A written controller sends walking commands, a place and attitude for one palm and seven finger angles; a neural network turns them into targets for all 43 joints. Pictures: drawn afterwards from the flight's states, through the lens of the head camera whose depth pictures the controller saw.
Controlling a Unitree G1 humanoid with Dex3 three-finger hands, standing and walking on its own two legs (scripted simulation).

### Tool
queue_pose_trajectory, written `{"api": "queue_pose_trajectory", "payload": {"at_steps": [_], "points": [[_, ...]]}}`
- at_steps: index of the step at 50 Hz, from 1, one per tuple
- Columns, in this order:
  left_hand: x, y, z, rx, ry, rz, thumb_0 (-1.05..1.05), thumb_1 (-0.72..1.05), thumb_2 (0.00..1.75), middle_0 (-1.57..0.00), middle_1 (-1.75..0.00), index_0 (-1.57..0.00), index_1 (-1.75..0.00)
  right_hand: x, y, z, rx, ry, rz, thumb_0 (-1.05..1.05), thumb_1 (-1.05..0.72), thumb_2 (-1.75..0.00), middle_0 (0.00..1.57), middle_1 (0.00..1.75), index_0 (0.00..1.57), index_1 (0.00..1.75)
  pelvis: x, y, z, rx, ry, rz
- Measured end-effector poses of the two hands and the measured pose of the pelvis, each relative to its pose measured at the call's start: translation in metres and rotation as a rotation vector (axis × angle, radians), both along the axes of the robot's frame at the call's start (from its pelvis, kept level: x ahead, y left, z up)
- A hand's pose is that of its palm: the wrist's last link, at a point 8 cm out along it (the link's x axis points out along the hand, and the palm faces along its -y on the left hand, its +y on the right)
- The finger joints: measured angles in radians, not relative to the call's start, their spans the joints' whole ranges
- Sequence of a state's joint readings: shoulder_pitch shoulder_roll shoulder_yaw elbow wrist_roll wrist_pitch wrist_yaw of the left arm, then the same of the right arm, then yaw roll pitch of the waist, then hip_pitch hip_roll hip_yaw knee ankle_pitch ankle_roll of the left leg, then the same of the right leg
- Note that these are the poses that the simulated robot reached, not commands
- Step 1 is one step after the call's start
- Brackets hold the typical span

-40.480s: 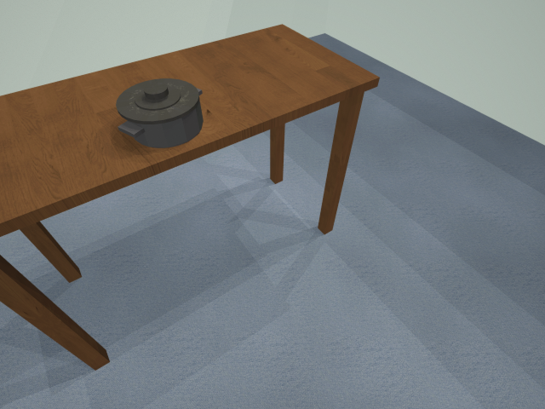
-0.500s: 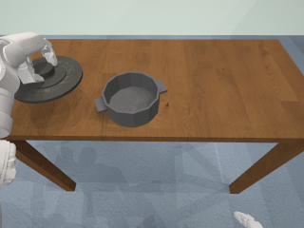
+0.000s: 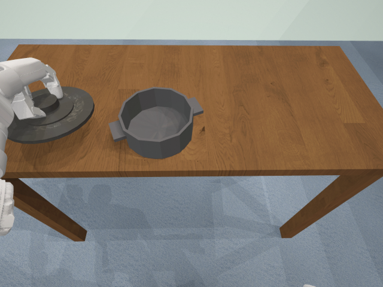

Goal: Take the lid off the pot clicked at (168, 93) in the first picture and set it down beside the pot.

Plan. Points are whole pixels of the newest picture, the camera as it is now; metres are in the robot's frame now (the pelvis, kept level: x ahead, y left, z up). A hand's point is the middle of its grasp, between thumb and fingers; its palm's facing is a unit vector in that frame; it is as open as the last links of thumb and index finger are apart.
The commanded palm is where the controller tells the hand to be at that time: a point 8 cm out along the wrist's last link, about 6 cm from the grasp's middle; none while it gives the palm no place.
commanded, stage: lower the lid onto the table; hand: left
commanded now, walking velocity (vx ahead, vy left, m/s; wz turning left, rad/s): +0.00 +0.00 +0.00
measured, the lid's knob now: (44, 103) +0.46 +0.31 +0.12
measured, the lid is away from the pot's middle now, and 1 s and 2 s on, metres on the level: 0.23 0.23 0.23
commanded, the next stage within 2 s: open the fingers wide in 1.38 s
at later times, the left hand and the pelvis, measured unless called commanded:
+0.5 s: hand (40, 110) +0.44 +0.31 +0.12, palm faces -0.45 -0.12 -0.89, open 8.6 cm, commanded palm +0.46 +0.32 +0.19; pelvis +0.00 +0.01 +0.00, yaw -1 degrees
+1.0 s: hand (48, 122) +0.44 +0.31 +0.08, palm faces -0.49 -0.11 -0.86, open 8.6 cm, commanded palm +0.48 +0.32 +0.15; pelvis +0.00 +0.01 -0.01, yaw -1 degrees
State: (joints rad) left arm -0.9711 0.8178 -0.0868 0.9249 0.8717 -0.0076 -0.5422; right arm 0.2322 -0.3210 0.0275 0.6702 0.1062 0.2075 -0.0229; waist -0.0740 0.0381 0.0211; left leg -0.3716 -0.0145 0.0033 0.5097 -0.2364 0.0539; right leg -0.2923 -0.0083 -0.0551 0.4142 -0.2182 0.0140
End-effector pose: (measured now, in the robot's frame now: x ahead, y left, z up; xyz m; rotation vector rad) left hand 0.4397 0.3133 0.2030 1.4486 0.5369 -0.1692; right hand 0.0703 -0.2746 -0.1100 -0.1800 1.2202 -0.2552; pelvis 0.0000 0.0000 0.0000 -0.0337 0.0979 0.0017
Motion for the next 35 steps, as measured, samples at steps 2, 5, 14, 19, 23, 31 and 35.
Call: {"api": "queue_pose_trajectory", "payload": {"at_steps": [2,5,14,19,23,31,35], "points": [[0.002,0.000,-0.004,0.008,0.011,-0.006,-0.04,0.13,0.95,-0.78,-0.98,-0.57,-0.83,-0.001,0.001,0.000,-0.003,0.004,-0.004,0.00,-0.90,-0.90,0.20,0.30,0.20,0.30,0.000,0.001,0.000,-0.001,0.003,-0.001],[0.004,-0.001,-0.007,0.020,0.007,-0.032,-0.04,0.13,0.95,-0.79,-0.98,-0.57,-0.83,-0.002,0.003,0.000,-0.009,0.007,-0.004,0.00,-0.90,-0.90,0.20,0.30,0.20,0.30,0.001,0.003,0.000,-0.002,0.007,-0.002],[0.012,0.002,-0.017,0.002,0.008,-0.042,-0.05,0.14,0.95,-0.78,-0.98,-0.57,-0.83,-0.004,0.012,-0.001,0.003,0.008,-0.017,0.00,-0.90,-0.90,0.20,0.30,0.20,0.30,0.003,0.009,-0.002,-0.003,0.023,-0.008],[0.011,0.000,-0.019,0.005,-0.006,-0.068,-0.04,0.14,0.95,-0.78,-0.98,-0.57,-0.82,-0.005,0.016,-0.003,0.011,0.011,-0.017,0.00,-0.90,-0.90,0.20,0.30,0.20,0.30,0.004,0.013,-0.002,-0.004,0.031,-0.008],[0.010,0.002,-0.026,-0.015,0.010,-0.057,-0.04,0.14,0.95,-0.78,-0.98,-0.57,-0.83,-0.006,0.019,-0.004,0.018,0.017,-0.021,0.00,-0.90,-0.90,0.20,0.30,0.20,0.30,0.004,0.014,-0.003,-0.004,0.034,-0.009],[0.007,0.001,-0.036,0.000,0.017,-0.076,-0.04,0.14,0.95,-0.78,-0.98,-0.57,-0.82,-0.009,0.019,-0.004,0.008,0.023,-0.016,0.00,-0.90,-0.90,0.20,0.30,0.20,0.30,0.002,0.014,-0.004,-0.006,0.035,-0.006],[0.005,0.002,-0.041,-0.014,0.025,-0.064,-0.04,0.14,0.95,-0.78,-0.98,-0.57,-0.82,-0.012,0.017,-0.004,0.002,0.025,-0.022,0.00,-0.90,-0.90,0.20,0.30,0.20,0.30,0.001,0.014,-0.004,-0.005,0.037,-0.009]]}}
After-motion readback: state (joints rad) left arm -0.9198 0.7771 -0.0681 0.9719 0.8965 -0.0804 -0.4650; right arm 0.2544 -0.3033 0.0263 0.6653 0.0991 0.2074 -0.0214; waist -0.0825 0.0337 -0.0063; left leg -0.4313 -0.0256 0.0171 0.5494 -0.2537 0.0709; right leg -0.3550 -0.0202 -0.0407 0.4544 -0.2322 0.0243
